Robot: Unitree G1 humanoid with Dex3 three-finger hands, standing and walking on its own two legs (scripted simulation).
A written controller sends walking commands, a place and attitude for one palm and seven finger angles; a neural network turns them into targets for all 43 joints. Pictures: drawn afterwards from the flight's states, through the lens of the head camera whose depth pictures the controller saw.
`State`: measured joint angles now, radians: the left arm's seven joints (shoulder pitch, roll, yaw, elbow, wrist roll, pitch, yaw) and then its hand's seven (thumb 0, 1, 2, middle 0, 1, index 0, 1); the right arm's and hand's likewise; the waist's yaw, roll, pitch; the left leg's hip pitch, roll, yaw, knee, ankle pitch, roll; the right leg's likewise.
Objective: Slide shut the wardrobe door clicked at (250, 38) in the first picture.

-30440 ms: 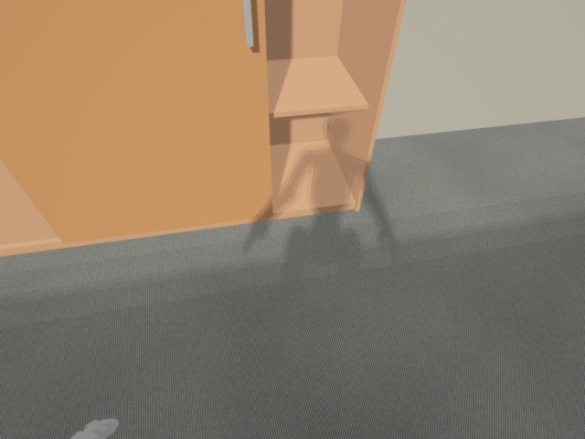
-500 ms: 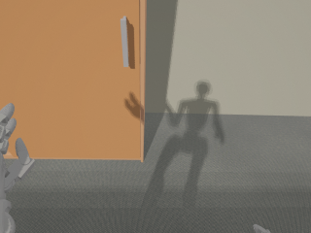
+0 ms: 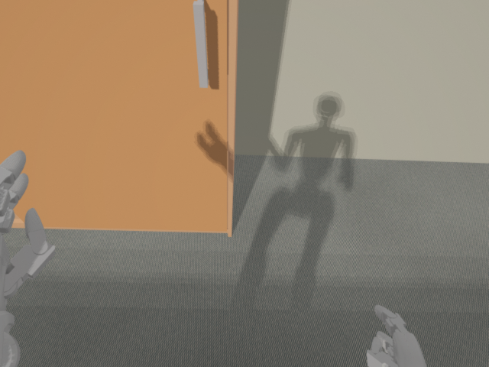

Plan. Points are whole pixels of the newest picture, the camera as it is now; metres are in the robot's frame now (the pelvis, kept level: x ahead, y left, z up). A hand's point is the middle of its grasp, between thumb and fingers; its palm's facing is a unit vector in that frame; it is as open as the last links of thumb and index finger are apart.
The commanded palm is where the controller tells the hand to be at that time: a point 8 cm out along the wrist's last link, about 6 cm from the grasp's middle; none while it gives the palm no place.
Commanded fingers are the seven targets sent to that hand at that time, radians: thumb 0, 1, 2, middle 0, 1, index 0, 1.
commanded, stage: stop stepping back and stand still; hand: left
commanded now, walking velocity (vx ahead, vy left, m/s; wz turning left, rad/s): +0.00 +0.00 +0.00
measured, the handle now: (202, 44) +0.73 +0.16 +0.16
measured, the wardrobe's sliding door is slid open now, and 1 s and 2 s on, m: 0.00 0.00 0.00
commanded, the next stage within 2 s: let the arm hang, fingers relaxed in 0.28 s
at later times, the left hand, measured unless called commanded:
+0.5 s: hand (86, 302) +0.20 +0.26 +0.00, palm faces +0.14 -0.89 -0.43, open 7.4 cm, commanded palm none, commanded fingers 0.00 0.90 0.90 -0.20 -0.30 -0.20 -0.30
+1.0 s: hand out of the picture -0.06 +0.25 -0.16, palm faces -0.04 -0.96 -0.28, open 7.3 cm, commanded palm none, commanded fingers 0.00 0.90 0.90 -0.20 -0.30 -0.20 -0.30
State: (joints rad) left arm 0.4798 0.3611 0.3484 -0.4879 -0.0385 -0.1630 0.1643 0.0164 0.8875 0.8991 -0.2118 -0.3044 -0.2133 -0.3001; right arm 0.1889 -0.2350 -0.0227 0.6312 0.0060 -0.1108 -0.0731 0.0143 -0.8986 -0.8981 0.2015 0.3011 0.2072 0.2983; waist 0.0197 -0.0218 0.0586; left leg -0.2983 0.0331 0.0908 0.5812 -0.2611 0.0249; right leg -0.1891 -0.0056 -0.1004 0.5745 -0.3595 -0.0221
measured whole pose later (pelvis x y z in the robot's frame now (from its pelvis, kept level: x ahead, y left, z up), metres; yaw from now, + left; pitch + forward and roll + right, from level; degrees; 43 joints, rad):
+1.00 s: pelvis -0.03 +0.03 +0.01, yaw +0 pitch +0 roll -1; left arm 0.32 0.25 -0.01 1.11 0.02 0.03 0.02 0.00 0.92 0.90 -0.20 -0.30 -0.20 -0.30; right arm 0.26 -0.22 -0.01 1.06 -0.02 0.04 0.00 0.01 -0.90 -0.90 0.20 0.30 0.20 0.30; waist 0.00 0.03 0.06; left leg -0.29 0.00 0.11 0.43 -0.15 0.07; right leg -0.17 -0.03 -0.09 0.40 -0.22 0.01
